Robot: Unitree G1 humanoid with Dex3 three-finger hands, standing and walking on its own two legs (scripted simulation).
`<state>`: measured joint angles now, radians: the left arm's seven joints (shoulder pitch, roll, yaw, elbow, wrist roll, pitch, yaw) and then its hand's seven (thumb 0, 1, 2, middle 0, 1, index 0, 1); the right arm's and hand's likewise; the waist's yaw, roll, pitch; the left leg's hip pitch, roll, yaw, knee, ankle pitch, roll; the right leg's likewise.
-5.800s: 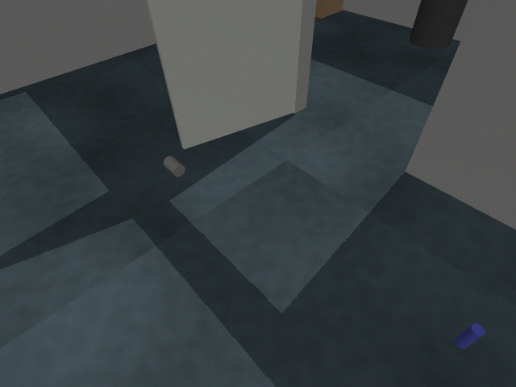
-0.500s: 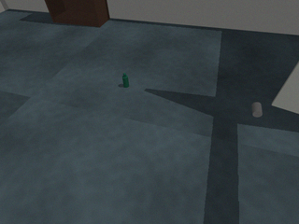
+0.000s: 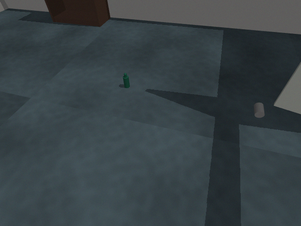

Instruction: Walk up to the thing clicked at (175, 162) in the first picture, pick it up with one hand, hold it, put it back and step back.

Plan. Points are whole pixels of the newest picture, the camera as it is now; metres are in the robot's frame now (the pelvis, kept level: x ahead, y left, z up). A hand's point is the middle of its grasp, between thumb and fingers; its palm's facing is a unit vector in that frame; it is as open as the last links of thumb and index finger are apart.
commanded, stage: stand
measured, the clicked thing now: (259, 110) +1.19 -0.93 -0.74
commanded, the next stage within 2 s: walk up in 0.22 s
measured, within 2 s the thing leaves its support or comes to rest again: neither
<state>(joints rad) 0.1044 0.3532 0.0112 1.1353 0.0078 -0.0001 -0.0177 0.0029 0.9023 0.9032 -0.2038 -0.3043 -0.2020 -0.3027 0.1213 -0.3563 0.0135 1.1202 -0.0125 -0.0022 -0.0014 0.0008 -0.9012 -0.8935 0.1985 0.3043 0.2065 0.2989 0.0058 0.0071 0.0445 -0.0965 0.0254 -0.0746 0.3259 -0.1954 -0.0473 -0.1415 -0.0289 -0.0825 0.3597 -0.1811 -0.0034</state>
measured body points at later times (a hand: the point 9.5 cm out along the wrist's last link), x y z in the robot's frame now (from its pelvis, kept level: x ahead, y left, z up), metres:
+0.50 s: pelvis -0.02 +0.05 -0.02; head +0.04 +0.05 +0.43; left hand +0.10 +0.35 -0.15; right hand +0.03 -0.29 -0.12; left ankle -0.01 +0.16 -0.75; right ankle +0.00 -0.11 -0.73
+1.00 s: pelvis -0.01 +0.02 -0.01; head +0.01 -0.03 +0.43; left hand +0.21 +0.26 -0.11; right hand -0.08 -0.29 -0.15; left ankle +0.04 +0.17 -0.68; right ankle -0.04 -0.07 -0.75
